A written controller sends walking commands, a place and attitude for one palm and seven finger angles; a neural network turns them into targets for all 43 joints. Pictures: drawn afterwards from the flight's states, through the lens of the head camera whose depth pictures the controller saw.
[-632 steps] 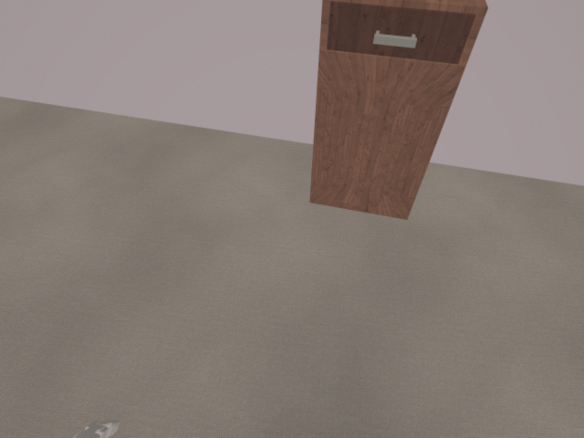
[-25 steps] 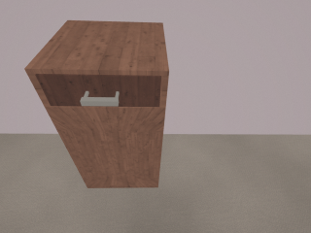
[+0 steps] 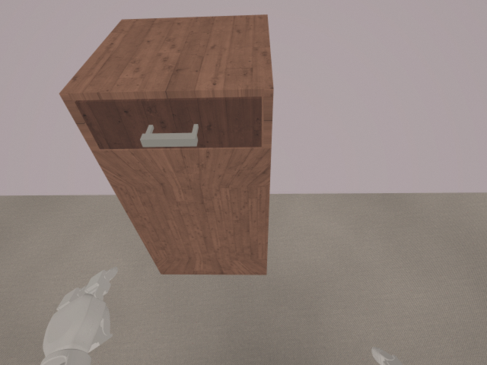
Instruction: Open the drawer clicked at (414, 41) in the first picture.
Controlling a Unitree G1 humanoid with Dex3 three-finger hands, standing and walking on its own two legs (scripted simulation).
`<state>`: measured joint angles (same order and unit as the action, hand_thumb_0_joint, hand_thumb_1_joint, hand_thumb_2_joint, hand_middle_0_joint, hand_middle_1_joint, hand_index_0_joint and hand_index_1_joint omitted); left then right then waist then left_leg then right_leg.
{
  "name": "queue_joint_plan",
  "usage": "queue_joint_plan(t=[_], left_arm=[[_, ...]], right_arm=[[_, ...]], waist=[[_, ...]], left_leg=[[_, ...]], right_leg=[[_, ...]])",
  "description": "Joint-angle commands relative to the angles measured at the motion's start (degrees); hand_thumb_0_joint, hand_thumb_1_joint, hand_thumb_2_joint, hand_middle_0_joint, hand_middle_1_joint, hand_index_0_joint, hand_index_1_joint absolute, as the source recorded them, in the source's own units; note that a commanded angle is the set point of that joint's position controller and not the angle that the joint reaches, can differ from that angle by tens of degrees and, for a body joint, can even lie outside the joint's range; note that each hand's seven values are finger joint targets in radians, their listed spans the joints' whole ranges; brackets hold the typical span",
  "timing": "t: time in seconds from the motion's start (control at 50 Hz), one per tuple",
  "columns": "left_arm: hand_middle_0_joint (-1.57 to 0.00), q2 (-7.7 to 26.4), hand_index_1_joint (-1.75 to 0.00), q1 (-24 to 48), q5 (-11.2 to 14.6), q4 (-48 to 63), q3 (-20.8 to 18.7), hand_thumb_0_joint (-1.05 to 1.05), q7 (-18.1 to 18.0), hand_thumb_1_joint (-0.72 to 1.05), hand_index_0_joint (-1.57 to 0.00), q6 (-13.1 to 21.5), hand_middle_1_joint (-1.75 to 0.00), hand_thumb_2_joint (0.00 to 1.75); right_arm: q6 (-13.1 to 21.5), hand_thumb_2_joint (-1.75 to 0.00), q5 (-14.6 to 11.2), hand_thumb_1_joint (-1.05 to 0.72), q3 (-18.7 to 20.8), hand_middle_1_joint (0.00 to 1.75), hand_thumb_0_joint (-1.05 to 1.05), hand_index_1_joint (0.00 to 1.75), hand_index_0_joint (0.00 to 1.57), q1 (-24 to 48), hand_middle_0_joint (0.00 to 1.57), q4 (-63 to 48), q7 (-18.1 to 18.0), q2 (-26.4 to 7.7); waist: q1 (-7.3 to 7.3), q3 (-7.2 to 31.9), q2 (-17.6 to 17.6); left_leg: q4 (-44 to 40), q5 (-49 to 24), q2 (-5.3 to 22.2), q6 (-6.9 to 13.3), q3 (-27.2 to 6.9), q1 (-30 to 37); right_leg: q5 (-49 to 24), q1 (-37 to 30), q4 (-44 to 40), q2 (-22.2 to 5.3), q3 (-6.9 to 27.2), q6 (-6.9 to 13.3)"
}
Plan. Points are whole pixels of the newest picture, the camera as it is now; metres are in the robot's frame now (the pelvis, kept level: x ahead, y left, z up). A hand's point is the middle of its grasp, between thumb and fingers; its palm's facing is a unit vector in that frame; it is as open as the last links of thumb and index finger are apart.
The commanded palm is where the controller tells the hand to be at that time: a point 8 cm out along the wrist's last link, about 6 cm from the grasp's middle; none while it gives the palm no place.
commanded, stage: raise the hand with hooked fingers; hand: left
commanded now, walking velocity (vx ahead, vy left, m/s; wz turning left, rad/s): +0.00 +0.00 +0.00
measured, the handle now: (171, 134) +0.58 +0.21 +0.05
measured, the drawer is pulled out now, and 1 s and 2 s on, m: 0.00 0.00 0.00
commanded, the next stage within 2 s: move the hooked fingers above the handle in 1.70 s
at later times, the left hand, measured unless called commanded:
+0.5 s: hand (101, 278) +0.24 +0.26 +0.02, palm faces +0.10 -0.04 -0.99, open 10.3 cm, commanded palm +0.21 +0.26 +0.08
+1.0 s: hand (93, 212) +0.32 +0.27 +0.11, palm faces +0.11 -0.06 -0.99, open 13.1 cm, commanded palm +0.29 +0.26 +0.17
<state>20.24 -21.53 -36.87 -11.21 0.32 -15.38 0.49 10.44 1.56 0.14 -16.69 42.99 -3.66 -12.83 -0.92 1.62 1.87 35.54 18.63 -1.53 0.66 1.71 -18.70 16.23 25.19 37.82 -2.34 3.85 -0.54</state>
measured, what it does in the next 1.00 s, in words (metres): shifts its weight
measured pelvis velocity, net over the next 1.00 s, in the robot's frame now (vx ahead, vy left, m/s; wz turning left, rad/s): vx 0.06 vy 0.00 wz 0.05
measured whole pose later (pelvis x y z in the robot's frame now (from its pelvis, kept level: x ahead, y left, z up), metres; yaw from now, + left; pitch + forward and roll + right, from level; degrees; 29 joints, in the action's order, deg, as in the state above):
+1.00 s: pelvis +0.06 +0.00 +0.01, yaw +3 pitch +4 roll +0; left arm 28.8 -6.4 -52.4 7.9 -0.7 -6.2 -1.0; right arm -5.6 1.4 1.5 -6.6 35.3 -0.9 -14.3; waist -5.5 2.0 4.6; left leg 31.2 21.1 -1.3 0.6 -1.5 -13.6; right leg 17.3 18.4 32.1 -1.5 2.3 -1.9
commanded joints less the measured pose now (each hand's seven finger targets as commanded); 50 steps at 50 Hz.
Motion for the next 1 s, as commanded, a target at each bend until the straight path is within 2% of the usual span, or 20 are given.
queue_joint_plan(t=[0.0, 0.04, 0.08, 0.14, 0.16, 0.22, 0.28, 0.34, 0.38, 0.4, 0.46, 0.52, 0.56, 0.6, 0.66, 0.68, 0.72, 0.74, 0.8, 0.98], left_arm=[[-0.22, 7.0, -0.47, -9.7, -20.3, 1.6, -5.1, 0.0, -7.7, 0.64, -0.22, 4.8, -0.47, 0.79], [-0.22, 8.4, -0.5, -12.0, -24.0, 5.3, -8.0, 0.0, -9.3, 0.6, -0.22, 7.2, -0.5, 0.77], [-0.22, 10.6, -0.53, -7.1, -25.4, 10.0, -9.5, 0.0, -10.4, 0.55, -0.22, 9.3, -0.53, 0.75], [-0.23, 13.9, -0.57, 0.0, -23.0, 16.9, -13.4, 0.0, -12.7, 0.48, -0.23, 10.5, -0.57, 0.72], [-0.23, 14.4, -0.58, 3.4, -22.9, 18.8, -13.5, 0.0, -13.8, 0.46, -0.23, 10.8, -0.58, 0.71], [-0.24, 16.3, -0.63, 11.6, -24.3, 23.5, -13.7, 0.0, -16.4, 0.39, -0.24, 11.7, -0.63, 0.68], [-0.24, 15.9, -0.68, 14.0, -23.5, 24.8, -11.6, 0.0, -16.6, 0.32, -0.24, 10.2, -0.68, 0.65], [-0.25, 17.0, -0.72, 9.4, -21.8, 25.1, -12.2, 0.0, -14.2, 0.25, -0.25, 5.9, -0.72, 0.62], [-0.25, 15.1, -0.75, 7.0, -20.3, 25.9, -9.9, 0.0, -11.2, 0.2, -0.25, 2.7, -0.75, 0.6], [-0.25, 14.7, -0.76, 5.5, -19.7, 25.5, -9.2, 0.0, -9.6, 0.18, -0.25, 1.2, -0.76, 0.59], [-0.26, 15.0, -0.81, 0.9, -18.3, 25.6, -9.5, 0.0, -4.7, 0.11, -0.26, -1.5, -0.81, 0.56], [-0.26, 16.0, -0.86, 2.1, -18.0, 28.0, -9.9, 0.0, -1.4, 0.04, -0.26, -1.2, -0.86, 0.53], [-0.27, 17.4, -0.88, 3.1, -18.0, 29.6, -11.3, 0.0, -0.8, -0.01, -0.27, -0.1, -0.88, 0.51], [-0.27, 17.1, -0.92, 6.1, -17.9, 30.5, -11.2, 0.0, -0.4, -0.06, -0.27, 1.3, -0.92, 0.49], [-0.27, 18.1, -0.96, 10.2, -17.5, 32.2, -11.7, 0.0, -0.8, -0.13, -0.27, 3.1, -0.96, 0.46], [-0.27, 17.3, -0.98, 10.8, -17.1, 32.3, -11.1, 0.0, -0.7, -0.15, -0.27, 3.2, -0.98, 0.45], [-0.28, 18.6, -1.0, 13.1, -17.0, 32.3, -11.7, 0.0, -0.5, -0.2, -0.28, 3.4, -1.0, 0.43], [-0.28, 19.6, -1.02, 14.2, -16.9, 33.0, -12.4, 0.0, -0.3, -0.22, -0.28, 3.3, -1.02, 0.42], [-0.29, 18.4, -1.07, 17.6, -16.3, 31.3, -10.0, 0.0, 1.5, -0.29, -0.29, 1.6, -1.07, 0.39], [-0.3, 22.1, -1.2, 28.9, -14.7, 30.4, -9.3, 0.0, 9.7, -0.5, -0.3, -2.4, -1.2, 0.3]], right_arm=[[-1.3, -0.9, 2.5, -0.9, 4.5, 0.3, 0.0, 0.3, 0.2, 11.1, 0.2, -14.8, 2.1, -8.1], [-3.7, -0.9, 2.4, -0.9, 4.6, 0.3, 0.0, 0.3, 0.2, 13.1, 0.2, -16.6, 3.5, -7.7], [-5.2, -0.9, 2.1, -0.9, 4.0, 0.3, 0.0, 0.3, 0.2, 15.1, 0.2, -18.7, 3.4, -7.3], [-5.8, -0.9, 2.0, -0.9, 4.6, 0.3, 0.0, 0.3, 0.2, 14.9, 0.2, -19.3, 2.1, -6.8], [-6.0, -0.9, 2.3, -0.9, 4.5, 0.3, 0.0, 0.3, 0.2, 15.2, 0.2, -19.4, 1.7, -6.7], [-6.4, -0.9, 3.0, -0.9, 4.9, 0.3, 0.0, 0.3, 0.2, 15.4, 0.2, -18.5, 1.6, -6.4], [-6.9, -0.9, 3.2, -0.9, 4.9, 0.3, 0.0, 0.3, 0.2, 15.7, 0.2, -18.1, 1.8, -6.7], [-8.4, -0.9, 2.7, -0.9, 4.1, 0.3, 0.0, 0.3, 0.2, 17.2, 0.2, -18.9, 1.8, -7.1], [-9.3, -0.9, 1.9, -0.9, 3.9, 0.3, 0.0, 0.3, 0.2, 17.8, 0.2, -19.1, 1.8, -6.9], [-9.8, -0.9, 1.6, -0.9, 3.6, 0.3, 0.0, 0.3, 0.2, 17.9, 0.2, -19.1, 1.8, -6.7], [-10.8, -0.9, 1.1, -0.9, 2.5, 0.3, 0.0, 0.3, 0.2, 18.0, 0.2, -19.2, 1.8, -6.6], [-11.4, -0.9, 1.2, -0.9, 2.0, 0.3, 0.0, 0.3, 0.2, 17.6, 0.2, -19.3, 1.9, -6.5], [-11.4, -0.9, 1.4, -0.9, 2.0, 0.3, 0.0, 0.3, 0.2, 17.3, 0.2, -19.3, 1.9, -6.6], [-11.4, -0.9, 1.4, -0.9, 2.3, 0.3, 0.0, 0.3, 0.2, 16.5, 0.2, -18.6, 2.1, -6.4], [-11.0, -0.9, 1.4, -0.9, 2.8, 0.3, 0.0, 0.3, 0.2, 16.0, 0.2, -18.0, 2.2, -6.6], [-11.0, -0.9, 1.3, -0.9, 3.0, 0.3, 0.0, 0.3, 0.2, 15.8, 0.2, -18.0, 2.2, -6.5], [-11.0, -0.9, 1.2, -0.9, 3.3, 0.3, 0.0, 0.3, 0.2, 15.7, 0.2, -17.4, 2.2, -6.7], [-11.0, -0.9, 1.2, -0.9, 3.4, 0.3, 0.0, 0.3, 0.2, 15.9, 0.2, -17.2, 2.2, -7.0], [-11.7, -0.9, 0.6, -0.9, 3.4, 0.3, 0.0, 0.3, 0.2, 15.8, 0.2, -16.5, 2.3, -6.9], [-14.3, -0.9, -0.7, -0.9, 2.5, 0.3, 0.0, 0.3, 0.2, 16.2, 0.2, -16.2, 2.8, -7.4]], waist=[[-5.79, 2.0, -13.1], [-7.71, 4.2, -12.3], [-6.73, 5.4, -10.2], [-5.06, 11.4, -8.2], [-4.1, 12.6, -7.2], [-2.15, 17.7, -0.4], [-0.9, 18.4, 2.5], [-2.3, 20.5, 2.3], [-2.79, 18.7, 1.0], [-2.99, 17.6, -1.0], [-4.24, 14.0, -4.0], [-4.62, 11.8, -4.2], [-5.0, 12.6, -2.4], [-4.26, 11.8, -1.6], [-4.0, 13.2, 0.5], [-4.06, 14.0, 0.8], [-4.15, 15.0, 0.1], [-4.29, 15.9, 0.4], [-4.18, 14.9, 0.1], [-4.37, 13.8, 1.2]], left_leg=[[-1.9, 4.9, -0.8, -0.7, -0.9, -14.9], [0.1, 2.7, -1.2, -0.3, -1.0, -15.9], [1.2, 8.2, -1.5, 0.4, -0.8, -17.6], [5.0, 5.2, -2.0, 1.1, -1.0, -14.7], [6.2, 5.3, -2.0, 1.2, -1.1, -14.0], [10.2, 1.3, -1.9, 1.1, -1.7, -9.4], [11.2, -1.9, -1.9, 0.9, -2.0, -7.4], [9.1, -8.3, -1.4, 1.1, -2.3, -6.4], [6.7, -11.3, -0.8, 0.8, -2.0, -5.8], [5.6, -12.2, -0.5, 0.8, -1.9, -5.7], [2.1, -14.2, -0.2, 0.6, -1.8, -5.3], [-0.4, -15.1, 0.1, 0.6, -1.7, -3.9], [-1.1, -16.8, 0.1, 0.6, -1.3, -1.9], [-1.6, -18.2, 0.3, 0.4, -1.5, -0.5], [-2.0, -20.9, 0.4, 0.3, -1.5, 2.1], [-2.0, -21.7, 0.4, 0.3, -1.5, 3.0], [-2.3, -23.7, 0.4, 0.3, -1.5, 3.9], [-2.5, -25.4, 0.4, 0.3, -1.7, 4.4], [-3.8, -27.8, 0.8, 0.0, -1.5, 5.7], [-8.4, -35.5, 1.3, -0.6, -1.8, 9.1]], right_leg=[[17.8, 4.6, -5.1, 4.1, 2.6, 4.3], [14.0, 3.5, -4.2, 3.6, 5.0, 5.0], [18.6, 4.2, -3.4, 2.5, 5.0, 4.3], [13.1, 4.9, -0.6, 3.1, 4.0, 3.7], [12.3, 5.8, 0.1, 2.7, 3.9, 3.4], [8.2, 10.8, 3.3, 2.9, 4.0, 4.0], [3.7, 11.5, 4.6, 3.2, 2.9, 4.1], [-5.6, 3.8, 4.9, 3.4, 0.7, 3.9], [-9.6, -0.1, 3.7, 3.3, -0.3, 3.6], [-10.9, -1.8, 3.0, 3.2, -0.7, 3.4], [-14.2, -6.9, 0.5, 2.8, -0.2, 3.1], [-14.9, -9.2, -1.3, 2.6, -0.6, 2.8], [-16.4, -10.8, -2.1, 2.4, -0.3, 2.8], [-16.8, -10.2, -2.7, 2.4, -0.9, 2.7], [-17.6, -10.8, -3.1, 2.4, -1.7, 2.7], [-17.9, -11.0, -3.1, 2.2, -2.4, 2.5], [-20.1, -12.1, -3.4, 2.2, -2.3, 2.5], [-21.0, -12.9, -3.6, 2.3, -2.2, 2.5], [-21.5, -13.6, -4.3, 2.0, -3.6, 2.4], [-23.8, -19.2, -8.0, 2.2, -4.8, 2.3]])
